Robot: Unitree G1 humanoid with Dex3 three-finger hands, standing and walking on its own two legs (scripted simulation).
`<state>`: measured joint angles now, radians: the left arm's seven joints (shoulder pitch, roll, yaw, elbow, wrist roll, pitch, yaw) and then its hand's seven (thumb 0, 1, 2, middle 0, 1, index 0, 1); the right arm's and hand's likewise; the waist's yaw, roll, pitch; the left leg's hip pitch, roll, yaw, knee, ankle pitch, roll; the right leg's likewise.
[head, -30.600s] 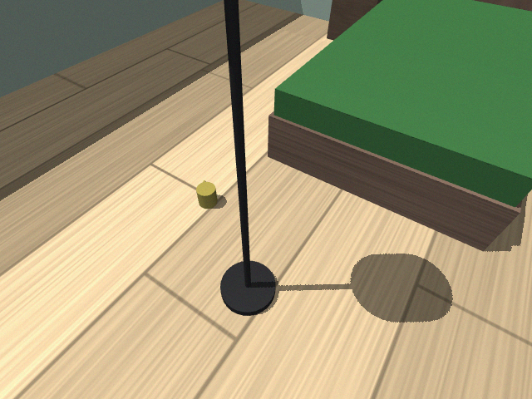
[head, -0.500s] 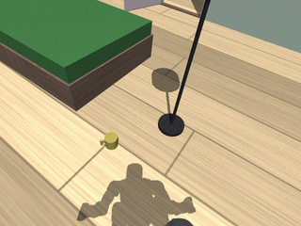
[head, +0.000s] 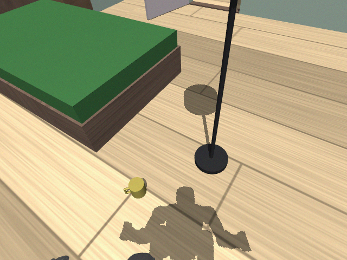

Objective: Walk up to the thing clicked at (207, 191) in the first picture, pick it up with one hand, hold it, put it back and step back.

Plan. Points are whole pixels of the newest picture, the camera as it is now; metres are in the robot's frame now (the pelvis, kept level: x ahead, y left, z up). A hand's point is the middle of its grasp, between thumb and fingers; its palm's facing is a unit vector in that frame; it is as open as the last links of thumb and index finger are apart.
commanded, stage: walk up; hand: left
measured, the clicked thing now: (134, 188) +0.63 +0.29 -0.72
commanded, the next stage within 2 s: none
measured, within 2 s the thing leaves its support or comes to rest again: neither
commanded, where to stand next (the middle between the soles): +0.25 +0.02 m, yaw +1 degrees
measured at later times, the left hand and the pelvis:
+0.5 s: hand (64, 257) +0.17 +0.32 -0.17, palm faces -0.03 -0.95 -0.31, open 7.4 cm; pelvis +0.12 +0.05 +0.00, yaw +0 degrees
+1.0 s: hand (83, 231) +0.23 +0.27 -0.15, palm faces -0.02 -0.95 -0.32, open 7.4 cm; pelvis +0.12 +0.03 +0.00, yaw +0 degrees
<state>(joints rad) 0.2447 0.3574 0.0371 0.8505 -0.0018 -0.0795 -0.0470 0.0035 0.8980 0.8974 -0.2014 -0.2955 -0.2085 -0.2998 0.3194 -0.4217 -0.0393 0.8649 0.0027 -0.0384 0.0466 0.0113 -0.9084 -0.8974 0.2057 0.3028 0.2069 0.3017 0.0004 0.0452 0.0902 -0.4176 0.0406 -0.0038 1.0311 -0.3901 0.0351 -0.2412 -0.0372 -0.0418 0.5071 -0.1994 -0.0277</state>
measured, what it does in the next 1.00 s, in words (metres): walks ahead: left foot, then right foot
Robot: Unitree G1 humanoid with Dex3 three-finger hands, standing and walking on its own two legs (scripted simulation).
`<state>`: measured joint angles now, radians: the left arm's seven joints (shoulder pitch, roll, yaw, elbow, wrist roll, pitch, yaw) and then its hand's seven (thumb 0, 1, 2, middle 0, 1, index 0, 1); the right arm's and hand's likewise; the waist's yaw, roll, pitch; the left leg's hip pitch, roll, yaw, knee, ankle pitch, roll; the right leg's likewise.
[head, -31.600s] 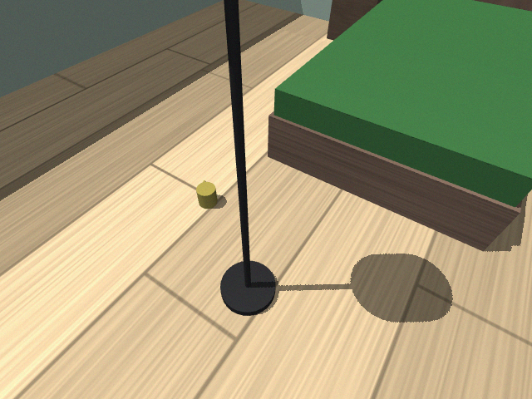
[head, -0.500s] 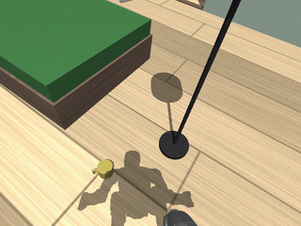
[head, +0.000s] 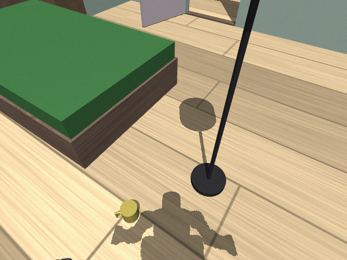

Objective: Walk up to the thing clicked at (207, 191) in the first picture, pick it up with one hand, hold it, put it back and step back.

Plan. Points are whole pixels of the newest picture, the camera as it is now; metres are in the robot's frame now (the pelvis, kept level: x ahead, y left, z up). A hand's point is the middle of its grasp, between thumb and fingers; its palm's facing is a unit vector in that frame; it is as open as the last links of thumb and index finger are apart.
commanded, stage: walk up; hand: left
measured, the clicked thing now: (126, 212) +0.51 +0.26 -0.72
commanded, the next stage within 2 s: stand in 1.36 s
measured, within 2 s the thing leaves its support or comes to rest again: neither
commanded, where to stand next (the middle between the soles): +0.12 -0.01 m, yaw +1 degrees
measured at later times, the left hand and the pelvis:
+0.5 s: hand out of the picture +0.10 +0.25 -0.15, palm faces +0.03 -0.95 -0.32, open 7.4 cm; pelvis +0.03 +0.00 +0.01, yaw +1 degrees
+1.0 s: hand out of the picture +0.11 +0.25 -0.15, palm faces +0.01 -0.95 -0.31, open 7.4 cm; pelvis +0.04 +0.00 +0.01, yaw +1 degrees
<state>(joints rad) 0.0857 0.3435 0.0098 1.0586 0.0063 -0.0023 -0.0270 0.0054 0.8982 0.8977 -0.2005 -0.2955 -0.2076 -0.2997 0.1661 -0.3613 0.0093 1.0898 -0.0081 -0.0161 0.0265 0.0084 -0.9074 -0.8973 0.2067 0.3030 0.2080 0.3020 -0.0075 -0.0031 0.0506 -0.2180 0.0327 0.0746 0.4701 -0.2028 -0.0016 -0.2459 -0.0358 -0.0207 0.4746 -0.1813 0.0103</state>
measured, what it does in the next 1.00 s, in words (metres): stands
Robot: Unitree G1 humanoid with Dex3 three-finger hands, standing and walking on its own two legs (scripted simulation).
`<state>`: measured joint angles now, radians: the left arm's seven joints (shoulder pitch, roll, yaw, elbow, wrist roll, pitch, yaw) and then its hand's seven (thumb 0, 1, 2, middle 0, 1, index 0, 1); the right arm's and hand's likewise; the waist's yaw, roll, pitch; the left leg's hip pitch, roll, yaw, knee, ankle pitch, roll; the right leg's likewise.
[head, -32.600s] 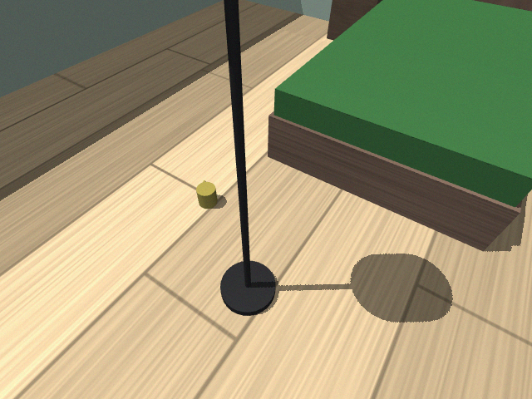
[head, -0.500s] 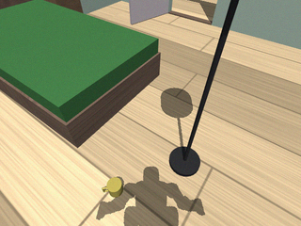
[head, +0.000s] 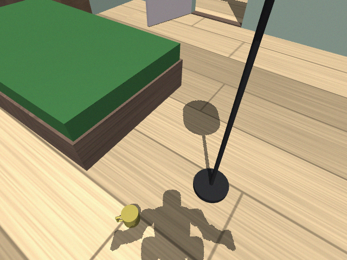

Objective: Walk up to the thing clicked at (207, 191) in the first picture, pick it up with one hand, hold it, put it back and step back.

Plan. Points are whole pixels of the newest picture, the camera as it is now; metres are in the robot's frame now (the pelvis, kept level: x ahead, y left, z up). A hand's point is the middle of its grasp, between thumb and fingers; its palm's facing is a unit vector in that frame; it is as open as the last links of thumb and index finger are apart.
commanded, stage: walk up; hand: left
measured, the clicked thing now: (127, 217) +0.48 +0.25 -0.73
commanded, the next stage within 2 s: stand in 0.36 s
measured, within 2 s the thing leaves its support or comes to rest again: neither
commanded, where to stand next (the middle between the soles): +0.09 -0.01 m, yaw +0 degrees
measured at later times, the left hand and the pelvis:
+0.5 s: hand out of the picture +0.08 +0.25 -0.16, palm faces -0.01 -0.95 -0.33, open 7.4 cm; pelvis +0.00 +0.00 +0.00, yaw +0 degrees
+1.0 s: hand out of the picture +0.07 +0.24 -0.16, palm faces -0.02 -0.94 -0.33, open 7.4 cm; pelvis +0.00 -0.01 +0.00, yaw +1 degrees
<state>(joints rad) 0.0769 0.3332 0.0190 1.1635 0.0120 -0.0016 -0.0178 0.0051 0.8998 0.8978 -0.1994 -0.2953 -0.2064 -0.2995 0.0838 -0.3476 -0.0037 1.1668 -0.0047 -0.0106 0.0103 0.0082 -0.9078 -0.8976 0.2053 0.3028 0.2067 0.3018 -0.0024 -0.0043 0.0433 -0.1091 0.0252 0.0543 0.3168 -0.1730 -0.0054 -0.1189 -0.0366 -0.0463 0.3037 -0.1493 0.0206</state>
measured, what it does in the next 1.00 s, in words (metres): stands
